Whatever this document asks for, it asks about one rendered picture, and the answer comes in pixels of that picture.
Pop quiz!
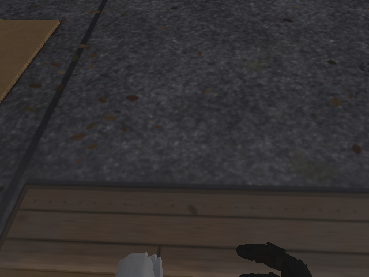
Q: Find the robot right hand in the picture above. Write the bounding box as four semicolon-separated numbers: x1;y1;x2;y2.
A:
236;242;312;277

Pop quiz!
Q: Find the left robot thigh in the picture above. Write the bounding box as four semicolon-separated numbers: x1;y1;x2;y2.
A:
115;252;163;277

